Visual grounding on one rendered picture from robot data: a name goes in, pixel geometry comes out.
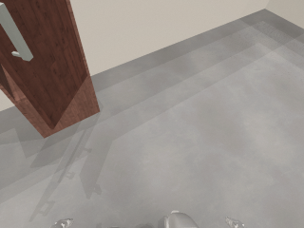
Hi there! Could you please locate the right robot thigh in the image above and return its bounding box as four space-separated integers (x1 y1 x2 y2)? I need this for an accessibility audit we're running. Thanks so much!
164 212 199 228

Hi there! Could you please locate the left robot hand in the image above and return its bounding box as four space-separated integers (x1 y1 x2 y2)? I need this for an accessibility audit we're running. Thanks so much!
49 218 74 228

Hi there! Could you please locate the handle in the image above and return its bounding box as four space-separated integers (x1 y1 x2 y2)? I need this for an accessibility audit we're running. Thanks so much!
0 2 33 61

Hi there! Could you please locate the right robot hand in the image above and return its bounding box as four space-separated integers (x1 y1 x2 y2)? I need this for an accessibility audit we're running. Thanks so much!
225 217 247 228

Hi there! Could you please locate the cupboard door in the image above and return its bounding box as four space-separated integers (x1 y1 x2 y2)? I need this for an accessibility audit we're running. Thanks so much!
0 0 87 129

